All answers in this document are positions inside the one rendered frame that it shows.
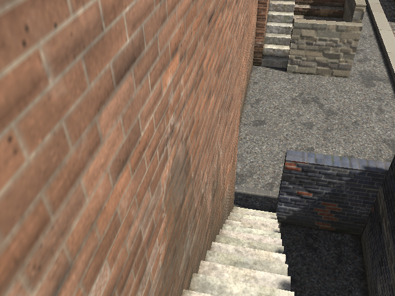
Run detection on stairs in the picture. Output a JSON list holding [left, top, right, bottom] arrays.
[[181, 207, 294, 296], [261, 0, 295, 68]]

